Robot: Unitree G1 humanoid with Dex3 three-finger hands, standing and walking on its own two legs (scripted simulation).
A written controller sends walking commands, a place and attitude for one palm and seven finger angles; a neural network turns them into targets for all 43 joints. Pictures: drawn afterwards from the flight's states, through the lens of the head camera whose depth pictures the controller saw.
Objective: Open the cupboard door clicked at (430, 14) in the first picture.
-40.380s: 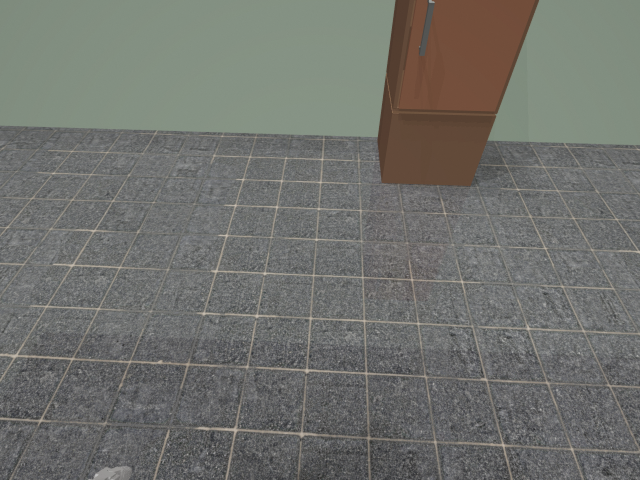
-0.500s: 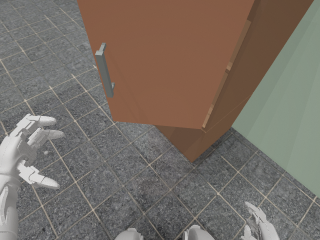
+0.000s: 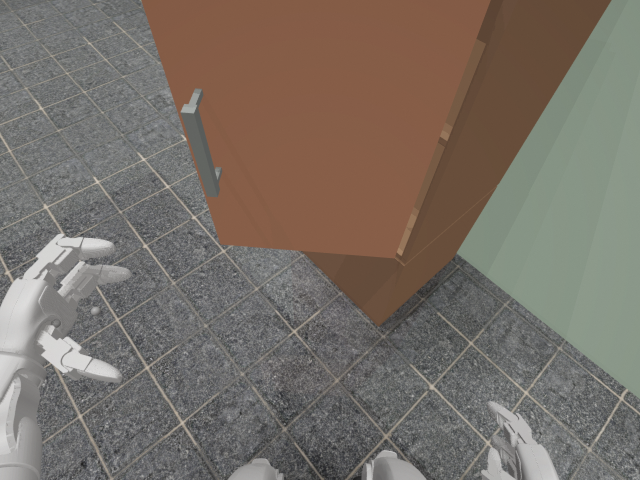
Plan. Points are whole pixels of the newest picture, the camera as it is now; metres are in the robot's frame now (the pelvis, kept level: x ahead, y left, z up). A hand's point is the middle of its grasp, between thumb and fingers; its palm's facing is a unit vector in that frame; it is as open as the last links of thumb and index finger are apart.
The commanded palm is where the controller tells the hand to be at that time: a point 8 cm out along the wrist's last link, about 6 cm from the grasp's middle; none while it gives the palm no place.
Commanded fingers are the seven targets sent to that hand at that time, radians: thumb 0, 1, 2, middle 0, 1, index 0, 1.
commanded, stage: move the hooked fingers beside the handle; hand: left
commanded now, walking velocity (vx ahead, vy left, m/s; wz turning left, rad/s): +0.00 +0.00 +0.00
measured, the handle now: (205, 147) +0.58 +0.21 +0.03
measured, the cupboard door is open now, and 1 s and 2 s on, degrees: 44 44 43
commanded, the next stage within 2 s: none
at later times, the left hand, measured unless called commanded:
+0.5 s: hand (125, 263) +0.35 +0.26 +0.05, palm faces -0.03 -1.00 -0.02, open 14.0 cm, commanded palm +0.33 +0.31 +0.05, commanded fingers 0.00 -0.50 0.30 -0.30 -1.20 -0.30 -1.20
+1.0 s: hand (139, 215) +0.43 +0.27 +0.05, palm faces -0.03 -1.00 +0.00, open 14.0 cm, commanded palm +0.41 +0.32 +0.04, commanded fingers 0.00 -0.50 0.30 -0.30 -1.20 -0.30 -1.20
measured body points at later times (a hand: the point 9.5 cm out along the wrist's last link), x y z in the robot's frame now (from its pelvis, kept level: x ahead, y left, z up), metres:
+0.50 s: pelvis +0.00 +0.00 +0.00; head +0.08 +0.01 +0.44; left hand +0.35 +0.31 +0.05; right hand +0.12 -0.26 -0.10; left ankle -0.02 +0.10 -0.69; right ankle +0.04 -0.11 -0.69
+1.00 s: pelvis +0.00 +0.00 -0.01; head +0.11 +0.02 +0.42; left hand +0.42 +0.32 +0.05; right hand +0.05 -0.28 -0.11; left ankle -0.02 +0.10 -0.69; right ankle +0.04 -0.11 -0.69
